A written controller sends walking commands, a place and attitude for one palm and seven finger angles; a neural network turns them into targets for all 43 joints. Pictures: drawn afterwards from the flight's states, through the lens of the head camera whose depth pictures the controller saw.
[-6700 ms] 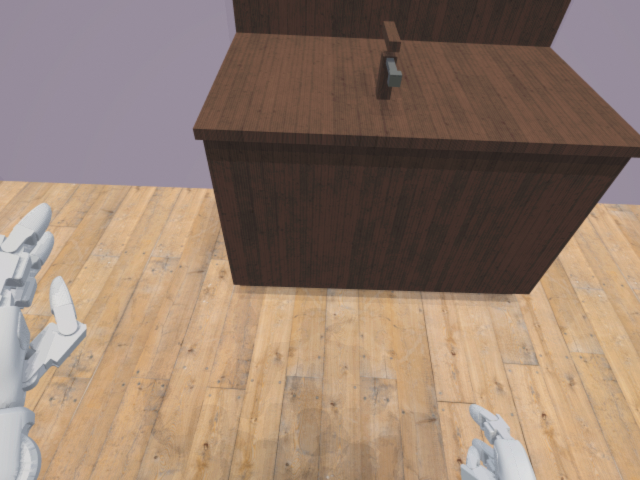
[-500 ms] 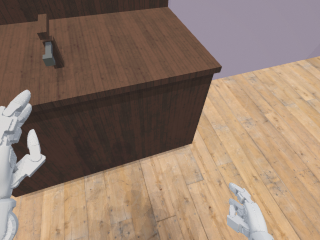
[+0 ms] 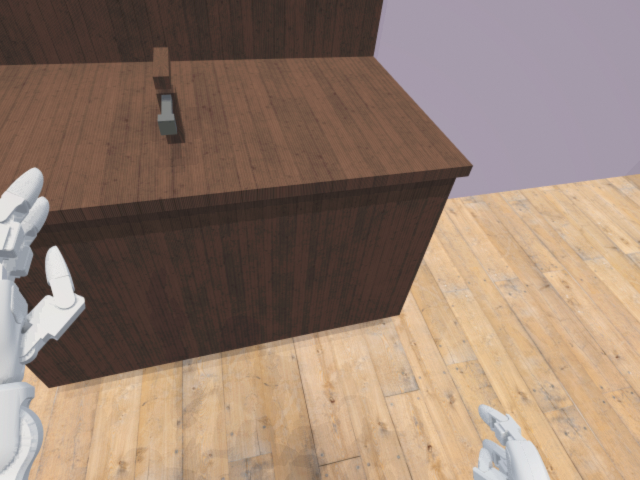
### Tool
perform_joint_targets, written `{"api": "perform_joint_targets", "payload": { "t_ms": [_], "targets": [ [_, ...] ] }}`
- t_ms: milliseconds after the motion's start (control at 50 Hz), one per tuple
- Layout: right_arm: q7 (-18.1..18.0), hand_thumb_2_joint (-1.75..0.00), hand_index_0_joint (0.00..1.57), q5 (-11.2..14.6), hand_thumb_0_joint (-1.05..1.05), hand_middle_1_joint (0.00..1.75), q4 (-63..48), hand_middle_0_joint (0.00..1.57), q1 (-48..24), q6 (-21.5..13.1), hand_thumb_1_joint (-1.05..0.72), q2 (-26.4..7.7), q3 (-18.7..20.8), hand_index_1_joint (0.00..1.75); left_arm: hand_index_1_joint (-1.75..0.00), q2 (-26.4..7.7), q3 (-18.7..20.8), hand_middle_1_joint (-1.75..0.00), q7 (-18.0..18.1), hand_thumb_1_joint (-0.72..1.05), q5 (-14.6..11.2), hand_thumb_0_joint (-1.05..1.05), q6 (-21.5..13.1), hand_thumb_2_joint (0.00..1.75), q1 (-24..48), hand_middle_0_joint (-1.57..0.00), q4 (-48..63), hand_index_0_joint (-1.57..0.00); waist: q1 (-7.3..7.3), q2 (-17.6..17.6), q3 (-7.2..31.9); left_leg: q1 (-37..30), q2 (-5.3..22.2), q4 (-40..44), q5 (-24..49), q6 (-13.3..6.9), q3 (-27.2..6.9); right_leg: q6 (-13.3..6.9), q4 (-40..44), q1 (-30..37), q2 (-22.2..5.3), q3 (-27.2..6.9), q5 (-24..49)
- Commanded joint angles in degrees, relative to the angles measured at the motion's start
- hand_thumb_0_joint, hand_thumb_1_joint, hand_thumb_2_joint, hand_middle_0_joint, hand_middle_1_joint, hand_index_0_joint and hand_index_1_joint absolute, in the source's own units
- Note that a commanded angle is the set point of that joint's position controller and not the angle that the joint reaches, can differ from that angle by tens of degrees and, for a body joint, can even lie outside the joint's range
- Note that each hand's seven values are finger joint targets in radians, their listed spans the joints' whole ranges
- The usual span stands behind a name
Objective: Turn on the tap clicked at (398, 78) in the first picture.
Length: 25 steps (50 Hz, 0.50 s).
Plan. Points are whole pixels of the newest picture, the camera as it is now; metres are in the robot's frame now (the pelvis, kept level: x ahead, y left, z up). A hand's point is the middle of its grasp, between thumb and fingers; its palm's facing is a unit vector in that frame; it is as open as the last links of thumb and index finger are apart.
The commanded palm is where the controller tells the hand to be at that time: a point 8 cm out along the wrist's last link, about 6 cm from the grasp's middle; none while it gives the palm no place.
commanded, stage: shuffle to correct the standing spot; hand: left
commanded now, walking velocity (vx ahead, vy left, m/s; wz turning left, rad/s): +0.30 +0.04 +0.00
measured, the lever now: (167, 124) +0.64 +0.36 +0.10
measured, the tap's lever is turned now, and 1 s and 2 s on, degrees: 0 0 0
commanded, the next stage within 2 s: come to a stop and stand still in 1.42 s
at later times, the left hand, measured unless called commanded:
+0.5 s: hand (99, 243) +0.28 +0.27 +0.18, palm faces +0.41 -0.83 -0.39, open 7.4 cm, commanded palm +0.23 +0.30 +0.19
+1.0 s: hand (139, 181) +0.38 +0.28 +0.18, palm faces +0.46 -0.79 -0.40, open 7.4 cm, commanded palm +0.33 +0.30 +0.19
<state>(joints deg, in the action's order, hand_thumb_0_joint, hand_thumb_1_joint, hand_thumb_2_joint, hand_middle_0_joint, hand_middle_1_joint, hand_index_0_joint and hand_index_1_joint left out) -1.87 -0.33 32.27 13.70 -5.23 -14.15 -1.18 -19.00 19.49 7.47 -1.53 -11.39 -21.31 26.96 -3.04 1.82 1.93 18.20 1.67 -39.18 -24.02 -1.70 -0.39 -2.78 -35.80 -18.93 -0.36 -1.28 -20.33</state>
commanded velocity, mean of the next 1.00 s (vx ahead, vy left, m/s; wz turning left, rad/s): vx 0.27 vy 0.04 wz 0.00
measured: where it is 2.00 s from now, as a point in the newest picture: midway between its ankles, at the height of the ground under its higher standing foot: (299, 462)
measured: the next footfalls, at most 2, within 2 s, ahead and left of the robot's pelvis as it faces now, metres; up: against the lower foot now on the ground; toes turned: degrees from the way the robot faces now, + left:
right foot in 0.26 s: +0.12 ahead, -0.08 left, +0.00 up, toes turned -7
left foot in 0.56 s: +0.19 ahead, +0.18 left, +0.00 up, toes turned +4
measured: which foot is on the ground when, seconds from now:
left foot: down 0.00-0.28, up 0.30-0.54, down 0.56-0.82, up 0.84-1.00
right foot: down 0.00-0.00, up 0.02-0.24, down 0.26-0.56, up 0.58-0.80, down 0.82-1.00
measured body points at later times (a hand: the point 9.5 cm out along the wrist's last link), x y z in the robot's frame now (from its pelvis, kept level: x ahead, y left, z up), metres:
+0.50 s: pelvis +0.06 +0.02 +0.01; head +0.07 +0.04 +0.46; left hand +0.25 +0.31 +0.20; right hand +0.20 -0.23 -0.07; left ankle +0.13 +0.16 -0.69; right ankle +0.09 -0.07 -0.73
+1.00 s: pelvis +0.17 +0.02 +0.01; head +0.19 +0.01 +0.46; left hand +0.35 +0.32 +0.20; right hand +0.33 -0.20 -0.09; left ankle +0.19 +0.16 -0.66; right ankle +0.18 -0.06 -0.73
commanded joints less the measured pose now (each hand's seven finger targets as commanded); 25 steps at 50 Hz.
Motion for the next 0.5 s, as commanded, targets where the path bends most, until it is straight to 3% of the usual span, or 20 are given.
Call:
{"api": "perform_joint_targets", "payload": {
  "t_ms": [0, 20, 40, 60, 100, 160, 200, 220, 240, 260, 280, 300, 320, 340, 380, 420, 440, 480],
  "targets": [
    [-0.76, -0.9, 0.2, 0.42, 0.0, 0.3, -8.34, 0.2, -4.98, -5.16, -0.9, -4.76, 3.61, 0.3, -0.3, -11.35, 5.31, -0.3, 0.85, 0.9, 0.55, 0.0, -5.37, 0.9, 15.99, -0.2, 12.67, -0.2, 4.54, -22.56, -0.95, -15.59, 16.99, 27.01, -0.65, -12.51, -32.22, 1.62, -30.26, -24.24, 3.83, 0.02, -10.27],
    [-0.41, -0.9, 0.2, 0.61, 0.0, 0.3, -8.65, 0.2, -5.78, -5.63, -0.9, -4.98, 4.75, 0.3, -0.3, -12.76, 7.81, -0.3, 0.73, 0.9, 1.43, 0.0, -5.79, 0.9, 13.59, -0.2, 10.45, -0.2, 2.35, -9.31, 1.64, -16.79, 16.02, 22.84, 9.81, -13.63, -24.72, 2.02, -29.43, -23.04, 1.16, -0.28, -5.8],
    [0.23, -0.9, 0.2, 0.47, 0.0, 0.3, -7.52, 0.2, -3.48, -5.17, -0.9, -5.01, 4.55, 0.3, -0.3, -10.73, 6.21, -0.3, 0.13, 0.9, 0.66, 0.0, -4.9, 0.9, 8.31, -0.2, 7.9, -0.2, 3.91, -6.93, 2.19, -16.33, 15.12, 20.6, 17.0, -12.69, -25.11, 2.33, -28.37, -21.68, 0.11, 0.72, -6.35],
    [0.77, -0.9, 0.2, 0.35, 0.0, 0.3, -7.98, 0.2, -3.7, -4.85, -0.9, -5.66, 4.97, 0.3, -0.3, -11.11, 6.37, -0.3, -0.13, 0.9, 0.58, 0.0, -4.57, 0.9, 6.57, -0.2, 10.19, -0.2, 3.67, -7.32, 1.99, -15.42, 14.91, 19.38, 22.54, -12.84, -22.89, 2.49, -25.42, -20.45, -0.86, 0.6, -5.68],
    [1.38, -0.9, 0.2, 0.52, 0.0, 0.3, -7.9, 0.2, -4.55, -5.21, -0.9, -5.46, 4.53, 0.3, -0.3, -10.16, 5.32, -0.3, -0.71, 0.9, 1.17, 0.0, -4.84, 0.9, 4.6, -0.2, 13.07, -0.2, 3.28, -11.92, 1.36, -12.3, 11.64, 18.57, 26.46, -10.04, -13.71, 2.41, -17.08, -14.83, -1.41, 3.52, -0.79],
    [1.44, -0.9, 0.2, 0.4, 0.0, 0.3, -8.51, 0.2, -4.82, -5.22, -0.9, -5.31, 3.6, 0.3, -0.3, -11.78, 7.08, -0.3, -0.21, 0.9, 0.58, 0.0, -4.63, 0.9, -1.75, -0.2, 13.24, -0.2, 2.42, -13.72, 2.23, -2.18, 8.69, 17.15, 20.71, -6.79, -6.16, 2.28, -2.64, 2.31, 1.06, 8.32, 3.87],
    [0.8, -0.9, 0.2, 0.53, 0.0, 0.3, -8.97, 0.2, -6.1, -4.56, -0.9, -4.9, 2.89, 0.3, -0.3, -14.26, 10.0, -0.3, 0.44, 0.9, 0.15, 0.0, -4.45, 0.9, -3.68, -0.2, 12.61, -0.2, 1.61, -11.11, 3.82, 5.27, 7.62, 10.97, 16.2, -4.94, -3.98, 1.86, 6.51, 15.68, 1.79, 9.29, 5.4],
    [0.54, -0.9, 0.2, 0.45, 0.0, 0.3, -8.98, 0.2, -6.37, -4.17, -0.9, -4.72, 2.89, 0.3, -0.3, -15.16, 11.01, -0.3, 0.73, 0.9, 0.27, 0.0, -4.33, 0.9, -4.22, -0.2, 11.37, -0.2, 0.67, -5.72, 5.03, 13.48, 6.16, 2.22, 12.45, -3.89, -2.01, 0.12, 9.22, 25.34, -1.21, 4.23, 1.8],
    [0.42, -0.9, 0.2, 0.28, 0.0, 0.3, -8.78, 0.2, -5.4, -3.64, -0.9, -3.88, 3.23, 0.3, -0.3, -16.86, 12.51, -0.3, 0.76, 0.9, 0.58, 0.0, -4.08, 0.9, -3.46, -0.2, 9.93, -0.2, 0.57, 7.87, 6.76, 22.28, 1.12, -14.23, 3.77, -1.98, 3.51, -4.99, 15.01, 30.07, -12.51, -13.46, -7.73],
    [0.04, -0.9, 0.2, 0.14, 0.0, 0.3, -9.26, 0.2, -5.77, -3.57, -0.9, -4.95, 4.07, 0.3, -0.3, -17.79, 14.44, -0.3, 0.67, 0.9, -0.15, 0.0, -4.14, 0.9, -0.89, -0.2, 10.46, -0.2, 0.88, 13.95, 5.24, 27.58, -1.39, -29.37, -4.68, -0.19, 1.41, -10.95, 21.98, 25.41, -23.17, -32.65, -13.27],
    [0.1, -0.9, 0.2, -0.29, 0.0, 0.3, -8.28, 0.2, -5.86, -3.09, -0.9, -5.99, 4.23, 0.3, -0.3, -17.22, 15.37, -0.3, 0.53, 0.9, -0.53, 0.0, -4.13, 0.9, -0.41, -0.2, 8.22, -0.2, 1.48, 8.42, -0.06, 29.32, 0.77, -35.03, -2.74, 0.91, -2.21, -12.3, 24.29, 19.65, -24.71, -32.55, -11.93],
    [0.57, -0.9, 0.2, 0.35, 0.0, 0.3, -7.07, 0.2, -4.58, -3.34, -0.9, -5.69, 4.61, 0.3, -0.3, -15.01, 12.52, -0.3, -0.19, 0.9, -0.5, 0.0, -4.56, 0.9, 1.95, -0.2, 8.87, -0.2, 1.95, 6.35, 1.69, 26.9, 2.39, -35.66, -1.67, 1.0, -4.2, -11.77, 24.02, 15.86, -23.39, -29.63, -18.32],
    [0.74, -0.9, 0.2, 0.37, 0.0, 0.3, -6.7, 0.2, -4.44, -3.37, -0.9, -5.65, 4.38, 0.3, -0.3, -14.7, 11.71, -0.3, -0.58, 0.9, -0.55, 0.0, -4.75, 0.9, 0.72, -0.2, 8.31, -0.2, 2.08, 3.6, -0.81, 26.24, 3.92, -34.33, 0.7, 1.42, -4.19, -11.55, 24.08, 11.65, -22.23, -25.95, -18.16],
    [0.68, -0.9, 0.2, 0.39, 0.0, 0.3, -6.29, 0.2, -4.76, -3.05, -0.9, -5.09, 3.93, 0.3, -0.3, -14.08, 11.14, -0.3, -0.74, 0.9, -0.33, 0.0, -5.15, 0.9, 0.16, -0.2, 9.57, -0.2, 2.0, 1.49, -1.51, 23.39, 5.41, -30.62, 3.08, 1.57, -3.77, -10.83, 23.65, 8.01, -20.23, -20.75, -13.24],
    [0.26, -0.9, 0.2, -0.08, 0.0, 0.3, -5.85, 0.2, -5.58, -2.89, -0.9, -3.99, 2.93, 0.3, -0.3, -13.55, 9.85, -0.3, -0.7, 0.9, -0.1, 0.0, -5.39, 0.9, 2.32, -0.2, 12.12, -0.2, 2.49, 0.28, 0.03, 13.97, 6.14, -19.21, 5.22, 1.2, -0.62, -8.72, 22.09, 1.75, -17.26, -10.96, -8.16],
    [-0.23, -0.9, 0.2, -0.48, 0.0, 0.3, -5.73, 0.2, -4.86, -3.67, -0.9, -3.34, 2.65, 0.3, -0.3, -12.54, 8.08, -0.3, -0.26, 0.9, 0.11, 0.0, -4.93, 0.9, 2.82, -0.2, 12.8, -0.2, 1.99, 4.18, 1.49, 3.91, 3.61, -7.36, 7.89, 0.73, 5.04, -6.86, 20.95, -1.17, -14.18, -4.35, -8.0],
    [-0.53, -0.9, 0.2, -0.68, 0.0, 0.3, -5.84, 0.2, -5.04, -4.36, -0.9, -3.3, 2.87, 0.3, -0.3, -11.78, 6.65, -0.3, -0.04, 0.9, 0.23, 0.0, -4.6, 0.9, 4.32, -0.2, 13.85, -0.2, 1.63, 4.4, 1.96, -1.3, 2.12, -2.93, 8.62, 0.45, 6.97, -6.46, 19.91, -2.0, -13.82, -4.39, -10.05],
    [-1.74, -0.9, 0.2, -0.9, 0.0, 0.3, -5.77, 0.2, -4.49, -5.61, -0.9, -4.0, 3.49, 0.3, -0.3, -11.69, 5.63, -0.3, 0.49, 0.9, 0.24, 0.0, -4.1, 0.9, 6.22, -0.2, 14.66, -0.2, 2.43, -0.14, 1.53, -9.4, -0.75, 5.14, 8.7, 0.49, 9.53, -4.58, 14.38, -3.79, -10.97, -2.2, -12.66]
  ]
}}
